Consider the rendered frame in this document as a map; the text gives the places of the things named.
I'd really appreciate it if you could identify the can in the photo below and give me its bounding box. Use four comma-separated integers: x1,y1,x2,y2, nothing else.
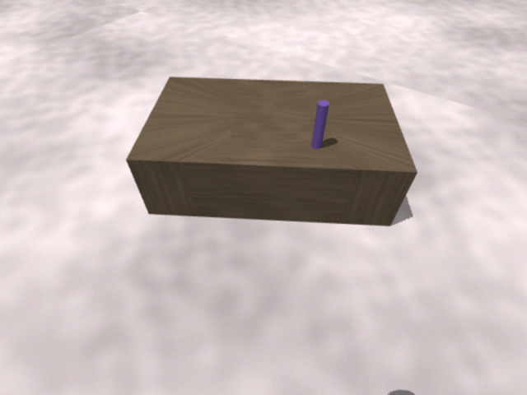
311,100,329,149

